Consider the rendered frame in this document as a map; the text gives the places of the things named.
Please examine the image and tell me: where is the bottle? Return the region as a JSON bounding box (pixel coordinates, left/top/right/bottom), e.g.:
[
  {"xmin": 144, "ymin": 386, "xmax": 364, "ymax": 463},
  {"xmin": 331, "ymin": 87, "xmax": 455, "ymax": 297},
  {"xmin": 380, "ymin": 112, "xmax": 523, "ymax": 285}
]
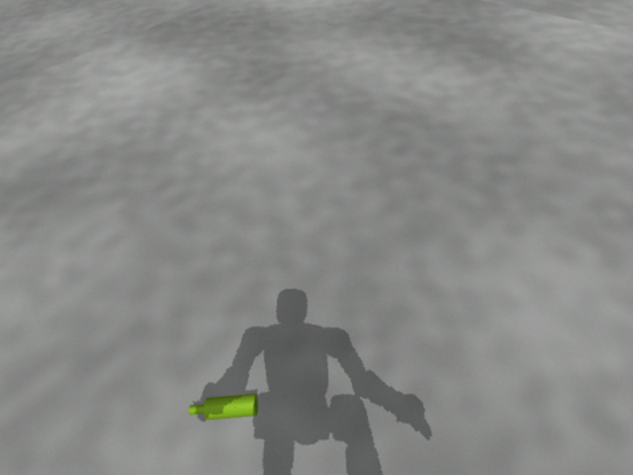
[{"xmin": 189, "ymin": 394, "xmax": 258, "ymax": 420}]

